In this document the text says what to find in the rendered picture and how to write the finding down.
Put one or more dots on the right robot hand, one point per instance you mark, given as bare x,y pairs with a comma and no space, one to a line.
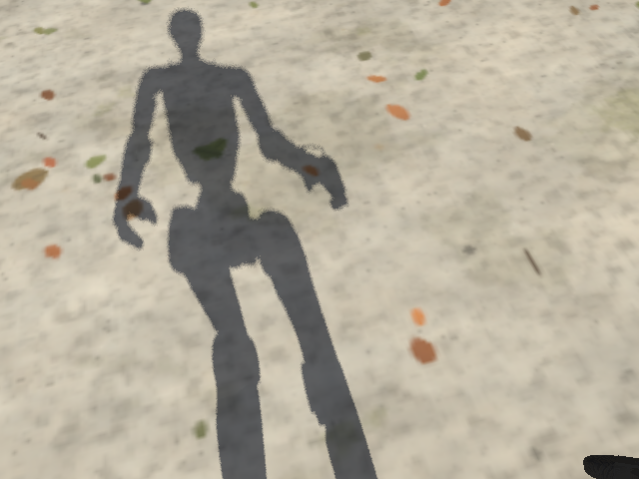
611,467

